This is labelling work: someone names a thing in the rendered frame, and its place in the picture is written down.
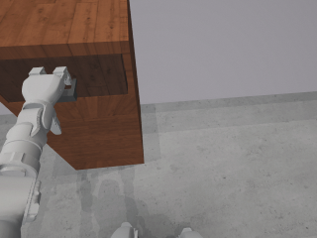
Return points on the right robot shin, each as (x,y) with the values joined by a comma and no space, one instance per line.
(186,230)

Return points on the cabinet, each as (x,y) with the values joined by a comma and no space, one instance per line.
(96,131)

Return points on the drawer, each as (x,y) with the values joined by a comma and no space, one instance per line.
(97,75)

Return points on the left robot upper arm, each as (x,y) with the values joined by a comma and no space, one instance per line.
(19,204)

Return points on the robot left thigh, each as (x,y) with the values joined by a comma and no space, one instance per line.
(126,232)

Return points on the robot left forearm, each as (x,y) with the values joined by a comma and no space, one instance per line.
(21,152)

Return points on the handle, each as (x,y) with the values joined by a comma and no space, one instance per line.
(69,95)

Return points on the robot left hand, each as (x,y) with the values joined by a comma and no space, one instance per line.
(47,87)

